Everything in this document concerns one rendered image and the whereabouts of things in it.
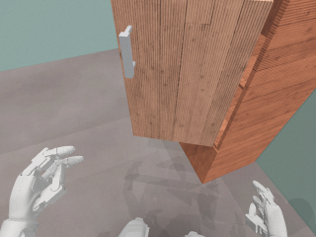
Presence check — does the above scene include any robot left thigh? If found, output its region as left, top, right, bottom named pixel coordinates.
left=118, top=220, right=150, bottom=237

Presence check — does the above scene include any robot left forearm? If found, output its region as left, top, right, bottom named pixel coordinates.
left=0, top=218, right=40, bottom=237

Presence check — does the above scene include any robot right hand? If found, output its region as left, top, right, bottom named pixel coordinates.
left=245, top=180, right=287, bottom=237

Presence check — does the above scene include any robot left hand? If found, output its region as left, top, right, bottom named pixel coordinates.
left=8, top=145, right=84, bottom=221

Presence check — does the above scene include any handle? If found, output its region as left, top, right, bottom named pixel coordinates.
left=118, top=25, right=136, bottom=79

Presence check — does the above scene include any cupboard door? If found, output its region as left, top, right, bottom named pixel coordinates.
left=111, top=0, right=274, bottom=147

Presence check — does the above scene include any robot left shin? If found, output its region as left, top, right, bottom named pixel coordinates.
left=134, top=217, right=144, bottom=222

